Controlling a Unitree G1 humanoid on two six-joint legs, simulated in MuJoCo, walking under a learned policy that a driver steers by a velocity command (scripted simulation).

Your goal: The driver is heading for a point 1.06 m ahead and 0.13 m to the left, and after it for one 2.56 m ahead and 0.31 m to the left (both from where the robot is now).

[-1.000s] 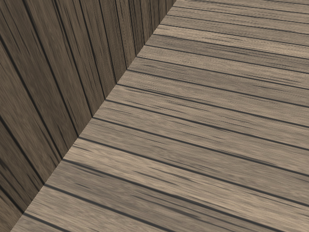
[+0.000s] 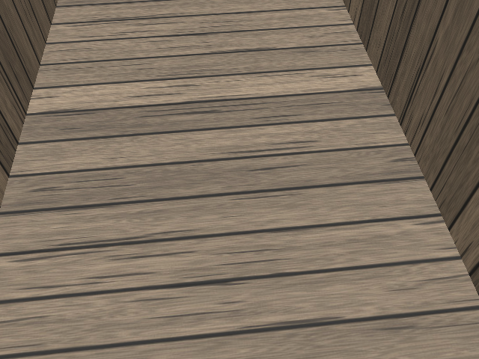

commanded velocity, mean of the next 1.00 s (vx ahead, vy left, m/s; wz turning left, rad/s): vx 0.50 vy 0.00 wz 0.01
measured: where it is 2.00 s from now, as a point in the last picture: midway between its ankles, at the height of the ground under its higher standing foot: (207, 206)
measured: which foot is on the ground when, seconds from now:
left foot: up 0.00-0.28, down 0.30-0.84, up 0.86-1.00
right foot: down 0.00-0.30, up 0.32-0.80, down 0.82-1.00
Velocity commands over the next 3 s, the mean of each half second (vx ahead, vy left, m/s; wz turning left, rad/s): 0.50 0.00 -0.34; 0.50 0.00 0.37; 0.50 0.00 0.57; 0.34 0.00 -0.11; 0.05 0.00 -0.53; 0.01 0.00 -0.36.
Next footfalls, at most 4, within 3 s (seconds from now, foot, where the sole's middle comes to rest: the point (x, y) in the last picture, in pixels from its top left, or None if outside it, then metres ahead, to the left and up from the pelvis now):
0.30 left None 0.35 0.12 -0.78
0.82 right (290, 318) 0.58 -0.10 -0.78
1.36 left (205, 248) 0.80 0.16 -0.78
1.90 right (215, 167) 1.13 0.14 -0.78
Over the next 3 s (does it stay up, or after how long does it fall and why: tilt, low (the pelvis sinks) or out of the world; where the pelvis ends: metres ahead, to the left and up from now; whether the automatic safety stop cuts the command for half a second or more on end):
stays up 1.02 0.21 0.00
